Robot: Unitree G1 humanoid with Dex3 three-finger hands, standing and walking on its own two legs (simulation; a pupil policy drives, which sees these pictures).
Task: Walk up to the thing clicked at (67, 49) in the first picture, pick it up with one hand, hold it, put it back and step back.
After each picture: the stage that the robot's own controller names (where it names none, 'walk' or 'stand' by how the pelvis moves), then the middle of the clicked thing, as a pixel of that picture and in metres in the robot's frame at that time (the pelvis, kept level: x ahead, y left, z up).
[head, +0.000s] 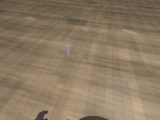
stand; (67, 50) +1.46 +0.52 -0.65
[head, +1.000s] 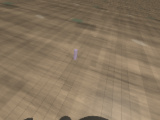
walk; (75, 54) +1.39 +0.25 -0.63
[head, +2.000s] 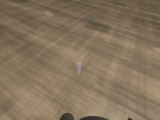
walk; (79, 67) +0.92 +0.15 -0.64
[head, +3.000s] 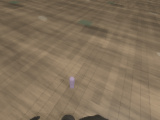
walk; (71, 82) +0.63 +0.20 -0.64
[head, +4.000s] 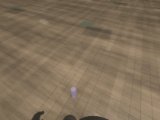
stand; (73, 92) +0.48 +0.18 -0.63
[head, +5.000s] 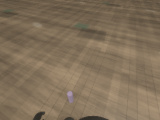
stand; (70, 97) +0.43 +0.22 -0.64
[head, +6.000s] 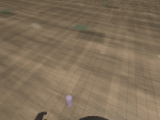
stand; (69, 101) +0.39 +0.21 -0.66
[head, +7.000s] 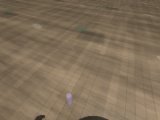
stand; (69, 99) +0.43 +0.22 -0.66
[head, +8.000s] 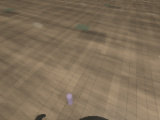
stand; (69, 99) +0.41 +0.21 -0.66
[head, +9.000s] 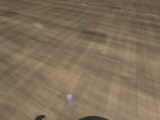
stand; (70, 99) +0.41 +0.21 -0.66
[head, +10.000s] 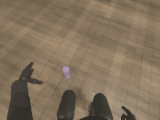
go down; (66, 72) +0.46 +0.20 -0.45
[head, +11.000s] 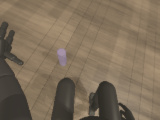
go down; (62, 58) +0.51 +0.22 -0.27
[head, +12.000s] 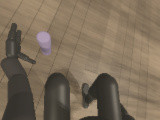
close in; (45, 45) +0.50 +0.25 -0.20
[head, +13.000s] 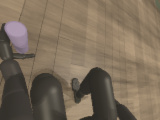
close; (20, 41) +0.49 +0.29 -0.17
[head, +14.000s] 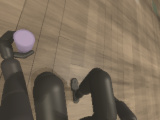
lift; (24, 45) +0.46 +0.27 -0.17
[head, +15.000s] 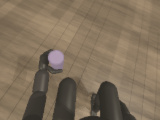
lift; (57, 64) +0.38 +0.22 -0.04
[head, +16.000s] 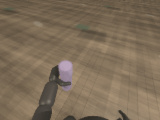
hold; (66, 77) +0.31 +0.15 +0.08
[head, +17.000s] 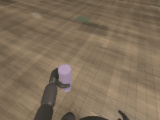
hold; (65, 80) +0.31 +0.16 +0.02
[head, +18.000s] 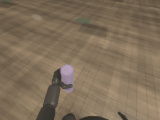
crouch; (68, 80) +0.31 +0.15 +0.02
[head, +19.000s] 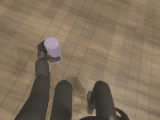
crouch; (55, 53) +0.47 +0.19 -0.06
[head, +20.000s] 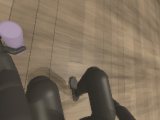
lower; (15, 42) +0.48 +0.27 -0.18
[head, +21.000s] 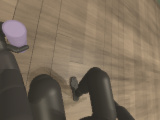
lower; (18, 40) +0.48 +0.28 -0.18
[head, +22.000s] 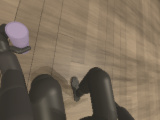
lower; (20, 41) +0.47 +0.27 -0.18
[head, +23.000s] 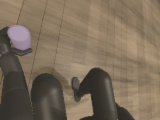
lower; (22, 44) +0.46 +0.27 -0.18
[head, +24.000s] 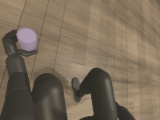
draw back; (28, 45) +0.47 +0.25 -0.17
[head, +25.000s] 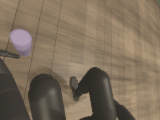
rise; (23, 46) +0.46 +0.26 -0.18
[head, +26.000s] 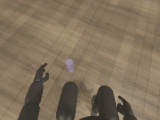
walk; (70, 66) +0.48 +0.18 -0.35
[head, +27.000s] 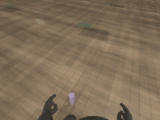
stand; (72, 98) +0.41 +0.16 -0.59
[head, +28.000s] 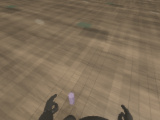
stand; (71, 99) +0.41 +0.17 -0.60
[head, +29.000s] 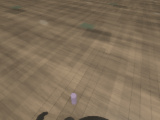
stand; (73, 99) +0.41 +0.16 -0.64
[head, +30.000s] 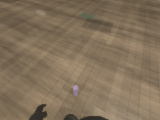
walk; (75, 90) +0.45 +0.13 -0.64
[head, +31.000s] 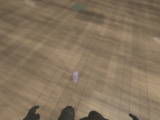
walk; (75, 77) +0.59 +0.15 -0.64
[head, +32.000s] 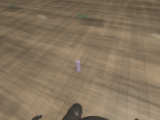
walk; (78, 66) +0.91 +0.28 -0.63
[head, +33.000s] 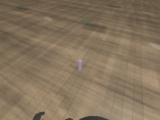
stand; (79, 65) +1.05 +0.18 -0.65
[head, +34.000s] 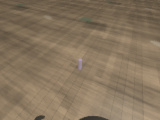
stand; (80, 64) +1.05 +0.17 -0.66
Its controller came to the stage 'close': yes
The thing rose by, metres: 0.68
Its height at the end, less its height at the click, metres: +0.00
